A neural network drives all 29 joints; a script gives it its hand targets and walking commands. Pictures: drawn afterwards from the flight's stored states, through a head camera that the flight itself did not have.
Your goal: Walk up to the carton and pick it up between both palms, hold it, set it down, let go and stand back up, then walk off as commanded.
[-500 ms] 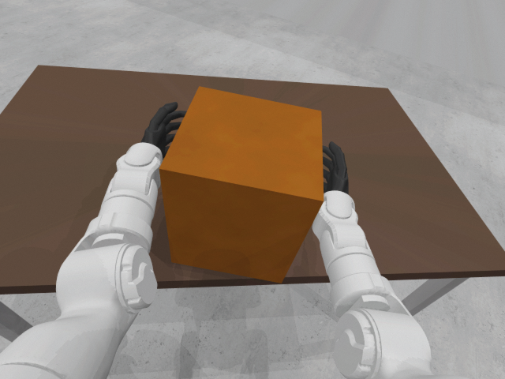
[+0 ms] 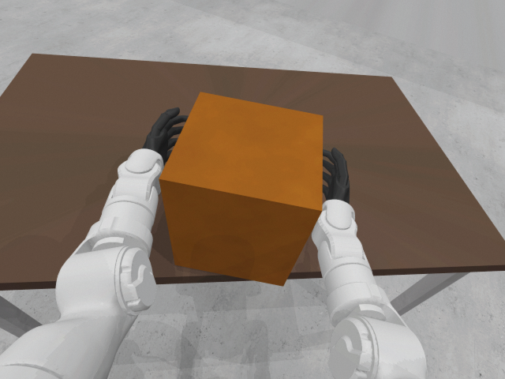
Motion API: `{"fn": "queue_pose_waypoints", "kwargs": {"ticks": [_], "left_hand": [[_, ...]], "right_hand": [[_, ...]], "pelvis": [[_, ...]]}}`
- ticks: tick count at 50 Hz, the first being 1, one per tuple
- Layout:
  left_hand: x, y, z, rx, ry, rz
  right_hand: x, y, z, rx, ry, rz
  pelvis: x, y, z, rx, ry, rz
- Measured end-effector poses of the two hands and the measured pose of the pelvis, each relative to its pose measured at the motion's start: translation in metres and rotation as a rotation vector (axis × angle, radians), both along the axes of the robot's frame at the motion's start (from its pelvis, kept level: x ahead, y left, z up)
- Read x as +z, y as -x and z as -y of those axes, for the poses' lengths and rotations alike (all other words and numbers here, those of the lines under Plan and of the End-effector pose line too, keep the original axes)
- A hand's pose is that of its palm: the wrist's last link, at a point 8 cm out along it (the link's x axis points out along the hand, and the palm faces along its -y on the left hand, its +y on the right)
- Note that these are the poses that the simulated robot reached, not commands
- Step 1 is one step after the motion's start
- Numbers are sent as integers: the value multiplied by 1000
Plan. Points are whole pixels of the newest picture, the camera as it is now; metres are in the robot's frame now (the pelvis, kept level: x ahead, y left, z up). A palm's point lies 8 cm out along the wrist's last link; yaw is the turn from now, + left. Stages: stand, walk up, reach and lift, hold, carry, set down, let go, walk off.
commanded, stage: set down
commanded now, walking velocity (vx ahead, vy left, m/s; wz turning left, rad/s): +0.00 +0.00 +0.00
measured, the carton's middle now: (244, 195) +0.40 +0.00 +0.05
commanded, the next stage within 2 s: none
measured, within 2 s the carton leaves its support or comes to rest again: neither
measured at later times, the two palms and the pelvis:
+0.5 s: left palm (160, 157) +0.44 +0.15 +0.10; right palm (336, 203) +0.36 -0.15 +0.08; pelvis +0.00 +0.00 +0.00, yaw +0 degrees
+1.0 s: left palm (159, 167) +0.44 +0.15 +0.07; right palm (334, 205) +0.37 -0.15 +0.07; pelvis +0.00 +0.01 +0.00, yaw +0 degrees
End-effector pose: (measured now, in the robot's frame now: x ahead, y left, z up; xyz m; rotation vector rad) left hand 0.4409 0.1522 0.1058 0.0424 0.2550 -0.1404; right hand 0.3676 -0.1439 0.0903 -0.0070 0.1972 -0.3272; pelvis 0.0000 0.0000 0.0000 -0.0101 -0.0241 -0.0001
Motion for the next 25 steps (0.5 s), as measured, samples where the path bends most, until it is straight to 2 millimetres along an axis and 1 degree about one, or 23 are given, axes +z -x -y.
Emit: {"fn": "queue_pose_waypoints", "kwargs": {"ticks": [7, 25], "left_hand": [[-9, 1, 1, -6, -5, -10], [-10, 1, 4, -16, -2, -4]], "right_hand": [[-6, 2, 1, -2, 2, 1], [-10, 5, 4, -4, 9, 16]], "pelvis": [[0, -1, 0, 0, 0, -2], [0, -1, 0, 1, 0, -2]]}}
